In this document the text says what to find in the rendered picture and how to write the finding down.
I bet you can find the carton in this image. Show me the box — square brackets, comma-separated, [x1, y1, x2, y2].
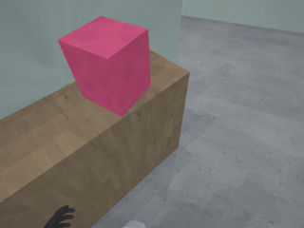
[58, 16, 151, 117]

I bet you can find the left robot hand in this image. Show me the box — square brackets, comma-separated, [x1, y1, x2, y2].
[44, 205, 75, 228]

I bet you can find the pedestal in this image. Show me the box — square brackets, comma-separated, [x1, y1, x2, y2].
[0, 49, 190, 228]

